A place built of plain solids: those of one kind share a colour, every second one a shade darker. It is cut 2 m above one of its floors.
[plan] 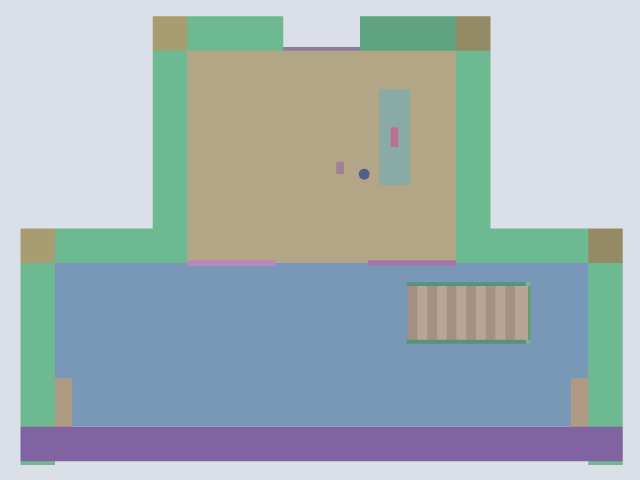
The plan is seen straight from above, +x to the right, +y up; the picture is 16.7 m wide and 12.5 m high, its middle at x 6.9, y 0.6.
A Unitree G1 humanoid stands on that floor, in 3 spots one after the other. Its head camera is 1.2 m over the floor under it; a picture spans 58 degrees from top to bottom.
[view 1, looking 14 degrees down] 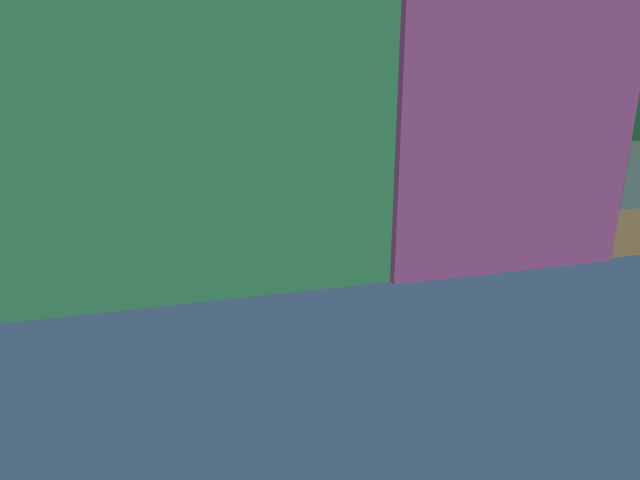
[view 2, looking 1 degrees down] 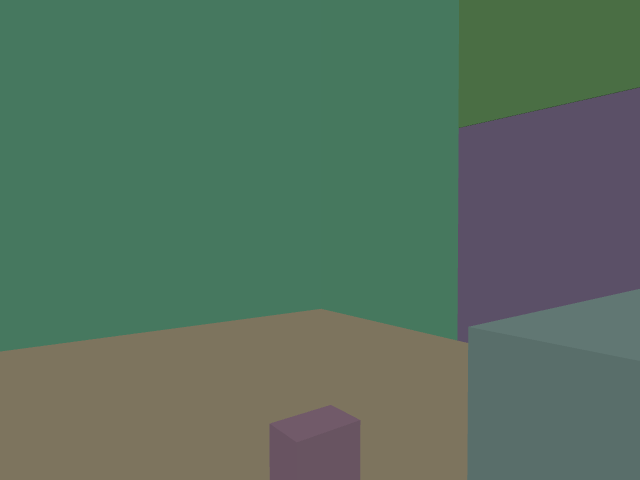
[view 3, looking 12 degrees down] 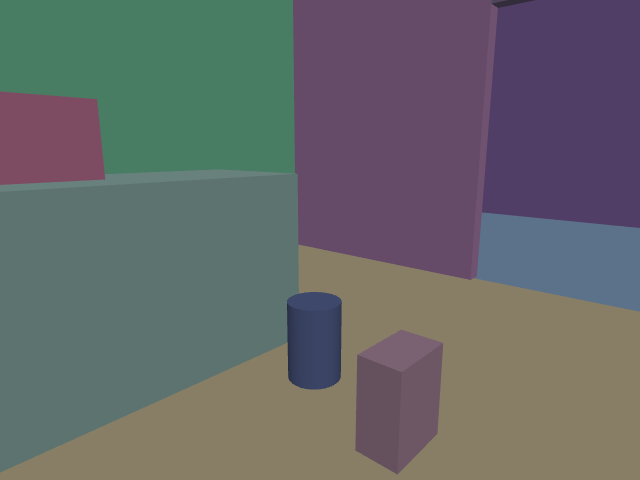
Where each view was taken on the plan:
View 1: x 1.90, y -3.07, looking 73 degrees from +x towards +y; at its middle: wall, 3.31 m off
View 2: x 8.85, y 1.43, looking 143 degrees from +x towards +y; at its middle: wall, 6.77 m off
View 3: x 6.60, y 3.88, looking -48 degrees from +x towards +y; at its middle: screen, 5.23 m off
